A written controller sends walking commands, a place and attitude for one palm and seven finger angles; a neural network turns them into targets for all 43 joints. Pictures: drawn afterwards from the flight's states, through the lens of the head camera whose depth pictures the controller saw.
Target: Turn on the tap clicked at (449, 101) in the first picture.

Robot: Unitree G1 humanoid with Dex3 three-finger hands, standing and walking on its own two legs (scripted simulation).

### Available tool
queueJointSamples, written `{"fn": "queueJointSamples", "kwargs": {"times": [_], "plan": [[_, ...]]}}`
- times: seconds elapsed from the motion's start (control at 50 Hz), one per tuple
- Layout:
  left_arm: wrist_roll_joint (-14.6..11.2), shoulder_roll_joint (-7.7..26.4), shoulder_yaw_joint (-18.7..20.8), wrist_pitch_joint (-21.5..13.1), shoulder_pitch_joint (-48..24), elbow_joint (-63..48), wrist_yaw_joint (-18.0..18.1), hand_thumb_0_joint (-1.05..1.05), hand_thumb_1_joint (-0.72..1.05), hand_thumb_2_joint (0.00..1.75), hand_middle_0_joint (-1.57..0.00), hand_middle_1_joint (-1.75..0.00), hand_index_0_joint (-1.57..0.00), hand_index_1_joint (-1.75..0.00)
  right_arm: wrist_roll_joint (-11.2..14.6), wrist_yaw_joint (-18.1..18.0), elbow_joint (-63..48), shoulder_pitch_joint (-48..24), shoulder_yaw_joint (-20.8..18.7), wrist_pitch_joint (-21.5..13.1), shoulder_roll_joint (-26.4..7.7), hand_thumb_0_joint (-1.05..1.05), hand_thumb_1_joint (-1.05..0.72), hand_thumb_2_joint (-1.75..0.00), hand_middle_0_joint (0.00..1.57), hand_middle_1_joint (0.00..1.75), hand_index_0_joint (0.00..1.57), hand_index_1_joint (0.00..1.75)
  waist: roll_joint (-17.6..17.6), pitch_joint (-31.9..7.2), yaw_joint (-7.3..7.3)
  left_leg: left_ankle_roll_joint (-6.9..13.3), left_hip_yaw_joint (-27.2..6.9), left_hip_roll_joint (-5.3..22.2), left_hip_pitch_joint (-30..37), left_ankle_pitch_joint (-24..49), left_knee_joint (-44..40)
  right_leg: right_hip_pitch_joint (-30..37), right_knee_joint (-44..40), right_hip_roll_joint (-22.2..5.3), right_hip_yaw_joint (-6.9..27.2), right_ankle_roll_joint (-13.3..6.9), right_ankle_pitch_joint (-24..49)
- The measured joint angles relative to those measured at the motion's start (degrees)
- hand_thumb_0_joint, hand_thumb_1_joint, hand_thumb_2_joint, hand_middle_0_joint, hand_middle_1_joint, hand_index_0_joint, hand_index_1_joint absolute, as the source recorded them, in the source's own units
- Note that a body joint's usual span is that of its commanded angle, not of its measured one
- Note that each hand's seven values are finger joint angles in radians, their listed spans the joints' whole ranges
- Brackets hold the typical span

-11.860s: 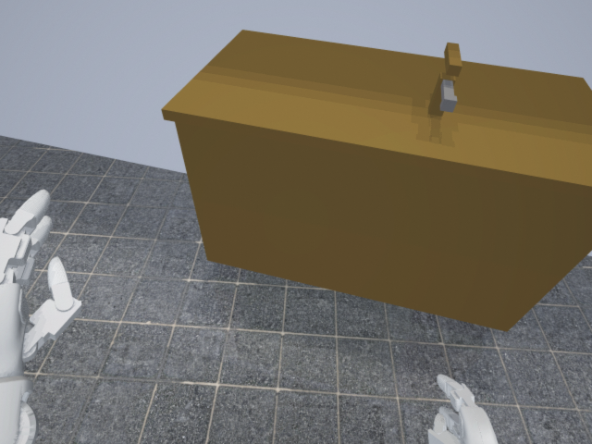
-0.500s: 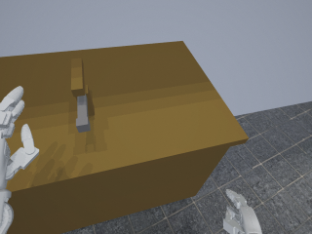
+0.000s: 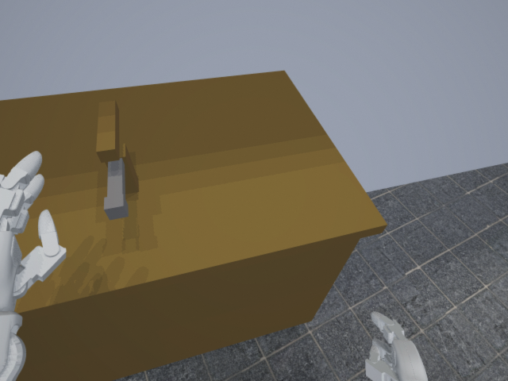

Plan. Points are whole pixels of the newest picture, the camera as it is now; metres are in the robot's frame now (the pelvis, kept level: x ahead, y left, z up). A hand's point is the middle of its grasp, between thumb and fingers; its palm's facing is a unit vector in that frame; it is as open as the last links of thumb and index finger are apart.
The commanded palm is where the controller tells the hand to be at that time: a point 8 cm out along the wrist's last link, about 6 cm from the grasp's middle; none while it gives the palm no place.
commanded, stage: shuffle to correct the standing spot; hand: left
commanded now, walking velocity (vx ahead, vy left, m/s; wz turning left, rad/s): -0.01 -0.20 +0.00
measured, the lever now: (116, 207) +0.34 +0.25 +0.08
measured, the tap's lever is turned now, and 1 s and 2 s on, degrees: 0 0 0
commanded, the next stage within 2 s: none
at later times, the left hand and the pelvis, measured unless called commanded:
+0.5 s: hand (102, 254) +0.22 +0.20 +0.16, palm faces +0.32 -0.85 -0.42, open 7.5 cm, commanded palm +0.16 +0.23 +0.17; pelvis +0.00 -0.04 -0.01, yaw +0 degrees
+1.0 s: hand (114, 255) +0.22 +0.19 +0.15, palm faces +0.32 -0.85 -0.43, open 7.5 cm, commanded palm +0.16 +0.22 +0.17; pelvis +0.00 -0.06 -0.01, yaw +0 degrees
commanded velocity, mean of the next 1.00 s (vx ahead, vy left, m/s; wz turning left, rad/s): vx -0.02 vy -0.20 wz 0.00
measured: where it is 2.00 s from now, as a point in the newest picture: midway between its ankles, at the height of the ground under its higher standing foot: outside the picture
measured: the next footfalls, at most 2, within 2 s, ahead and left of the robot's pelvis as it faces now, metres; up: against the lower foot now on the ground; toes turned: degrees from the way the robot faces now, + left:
none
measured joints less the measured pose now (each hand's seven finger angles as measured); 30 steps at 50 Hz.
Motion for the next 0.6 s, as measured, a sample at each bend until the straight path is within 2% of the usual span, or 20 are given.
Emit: {"fn": "queueJointSamples", "kwargs": {"times": [0.26,0.44,0.6], "plan": [[-0.8,1.2,0.9,0.5,0.1,-2.7,-1.1,0.02,0.89,0.90,-0.21,-0.30,-0.21,-0.30,-0.1,0.9,-1.8,-0.1,-0.3,0.1,1.1,0.02,-0.90,-0.90,0.20,0.30,0.20,0.30,-0.5,0.9,-0.16,-1.5,-0.6,1.6,-1.4,-0.5,1.4,-1.1,0.8,1.6,-0.6,-1.5,-0.3],[-1.5,1.8,1.6,1.0,1.2,-3.9,-1.7,0.02,0.89,0.90,-0.21,-0.30,-0.21,-0.30,-0.2,0.6,-1.9,-0.1,-1.2,0.3,0.2,0.02,-0.90,-0.90,0.20,0.30,0.20,0.30,0.5,1.0,0.01,-3.1,-1.3,3.4,-3.1,-1.5,3.9,-2.3,2.2,3.3,-1.1,-3.1,-0.8],[-2.2,1.4,1.4,1.9,1.9,-4.3,-1.5,0.02,0.89,0.90,-0.21,-0.30,-0.21,-0.30,0.0,0.2,-1.2,0.4,-2.1,0.6,-0.8,0.02,-0.90,-0.90,0.20,0.30,0.20,0.30,1.0,0.2,-0.74,-3.9,-2.1,4.7,-5.1,-3.1,7.3,-4.0,5.0,4.5,-1.9,-4.5,-2.3]]}}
